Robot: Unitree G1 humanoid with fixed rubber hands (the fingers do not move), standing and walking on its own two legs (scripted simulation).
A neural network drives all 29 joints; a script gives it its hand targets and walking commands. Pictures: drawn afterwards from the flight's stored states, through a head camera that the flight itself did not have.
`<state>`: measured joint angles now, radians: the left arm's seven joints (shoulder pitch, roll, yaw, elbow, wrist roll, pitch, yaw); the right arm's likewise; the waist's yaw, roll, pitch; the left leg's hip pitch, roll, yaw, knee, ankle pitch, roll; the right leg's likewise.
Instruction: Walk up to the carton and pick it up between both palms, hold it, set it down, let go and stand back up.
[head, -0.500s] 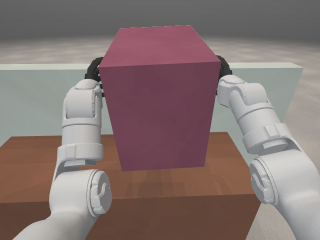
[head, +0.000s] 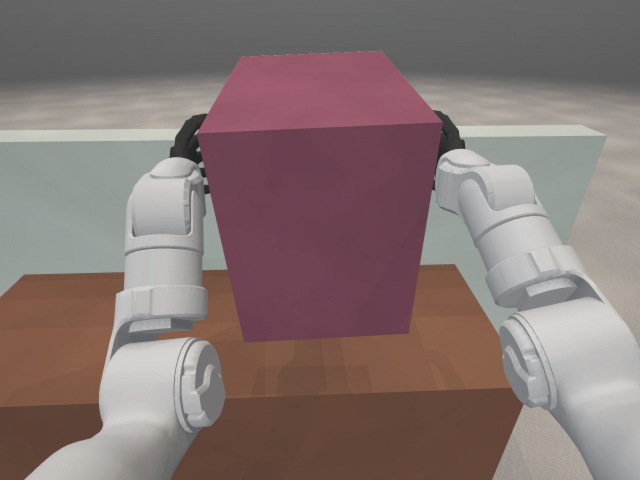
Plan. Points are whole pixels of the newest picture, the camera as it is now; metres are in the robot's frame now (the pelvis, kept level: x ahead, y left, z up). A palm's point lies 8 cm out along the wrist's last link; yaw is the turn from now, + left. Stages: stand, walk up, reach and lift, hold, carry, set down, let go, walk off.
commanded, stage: hold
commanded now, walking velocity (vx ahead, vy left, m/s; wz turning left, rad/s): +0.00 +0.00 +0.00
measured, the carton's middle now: (318, 184) +0.44 +0.00 +0.26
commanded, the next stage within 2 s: none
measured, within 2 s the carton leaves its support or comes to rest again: neither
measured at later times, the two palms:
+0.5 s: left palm (185, 174) +0.36 +0.16 +0.31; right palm (447, 166) +0.36 -0.15 +0.31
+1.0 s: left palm (183, 172) +0.36 +0.16 +0.31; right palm (447, 164) +0.36 -0.14 +0.32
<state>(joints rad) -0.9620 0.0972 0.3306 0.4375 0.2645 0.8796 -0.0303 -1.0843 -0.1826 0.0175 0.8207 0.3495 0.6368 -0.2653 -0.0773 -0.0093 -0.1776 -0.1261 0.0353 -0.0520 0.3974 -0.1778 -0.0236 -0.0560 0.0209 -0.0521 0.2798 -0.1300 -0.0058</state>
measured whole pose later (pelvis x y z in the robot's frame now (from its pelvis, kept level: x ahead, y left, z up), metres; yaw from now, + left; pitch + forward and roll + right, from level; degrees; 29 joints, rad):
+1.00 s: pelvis +0.00 +0.00 +0.00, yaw +0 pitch -5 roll -2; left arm -0.99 0.11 0.33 0.48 0.26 0.87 -0.03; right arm -1.11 -0.18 0.01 0.85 0.34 0.64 -0.26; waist -0.07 -0.01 -0.19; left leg -0.14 0.03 -0.06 0.40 -0.18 -0.02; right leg -0.07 0.02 -0.05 0.29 -0.13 -0.01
